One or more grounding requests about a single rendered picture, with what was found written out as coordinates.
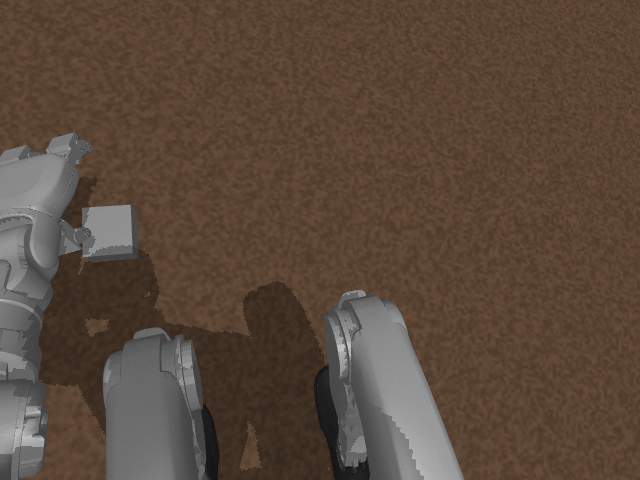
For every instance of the left robot arm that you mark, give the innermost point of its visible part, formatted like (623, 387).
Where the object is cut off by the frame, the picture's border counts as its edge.
(29, 250)

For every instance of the right robot foot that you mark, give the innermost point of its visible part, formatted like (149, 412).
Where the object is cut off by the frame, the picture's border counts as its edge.
(328, 421)

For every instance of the left robot hand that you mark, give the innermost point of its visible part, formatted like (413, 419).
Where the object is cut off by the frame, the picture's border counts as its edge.
(45, 183)

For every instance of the left robot foot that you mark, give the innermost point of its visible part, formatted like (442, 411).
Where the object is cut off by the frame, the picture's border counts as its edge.
(211, 444)

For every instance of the small box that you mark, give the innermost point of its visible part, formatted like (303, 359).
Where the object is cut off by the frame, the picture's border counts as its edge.
(114, 233)

